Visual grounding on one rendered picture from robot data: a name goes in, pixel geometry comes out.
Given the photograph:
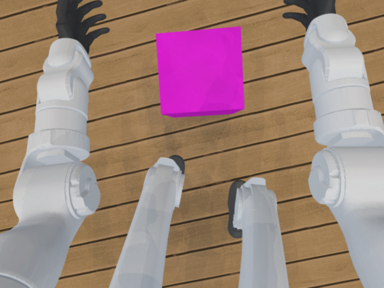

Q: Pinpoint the robot right hand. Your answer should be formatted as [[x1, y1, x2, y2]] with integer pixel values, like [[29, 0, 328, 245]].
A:
[[283, 0, 336, 31]]

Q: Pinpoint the left robot forearm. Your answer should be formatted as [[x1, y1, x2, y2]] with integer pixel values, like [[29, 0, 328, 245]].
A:
[[13, 38, 94, 216]]

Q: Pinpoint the right robot forearm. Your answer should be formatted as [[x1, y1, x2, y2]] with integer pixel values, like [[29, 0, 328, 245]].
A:
[[302, 13, 384, 147]]

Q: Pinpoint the robot left thigh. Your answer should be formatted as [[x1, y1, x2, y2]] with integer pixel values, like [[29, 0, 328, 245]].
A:
[[109, 164, 185, 288]]

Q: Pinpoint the robot left foot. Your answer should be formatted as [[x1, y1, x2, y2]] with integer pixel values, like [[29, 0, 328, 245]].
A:
[[169, 155, 185, 175]]

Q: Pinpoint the robot left hand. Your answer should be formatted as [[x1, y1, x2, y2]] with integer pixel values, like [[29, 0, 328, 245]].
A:
[[56, 0, 110, 54]]

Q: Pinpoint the robot right upper arm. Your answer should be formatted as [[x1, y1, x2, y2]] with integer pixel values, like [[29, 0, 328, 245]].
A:
[[308, 146, 384, 288]]

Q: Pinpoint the robot left upper arm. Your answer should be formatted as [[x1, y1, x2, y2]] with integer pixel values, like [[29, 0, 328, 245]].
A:
[[0, 161, 101, 288]]

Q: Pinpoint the carton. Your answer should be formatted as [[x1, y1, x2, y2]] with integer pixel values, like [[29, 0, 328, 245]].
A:
[[156, 26, 244, 118]]

